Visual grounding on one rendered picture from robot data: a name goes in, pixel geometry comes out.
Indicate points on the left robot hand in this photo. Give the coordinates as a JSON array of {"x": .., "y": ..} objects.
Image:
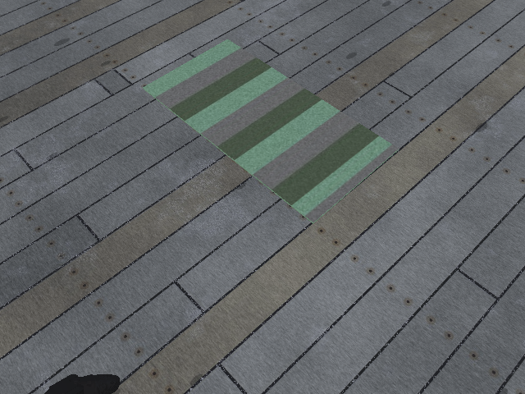
[{"x": 90, "y": 384}]

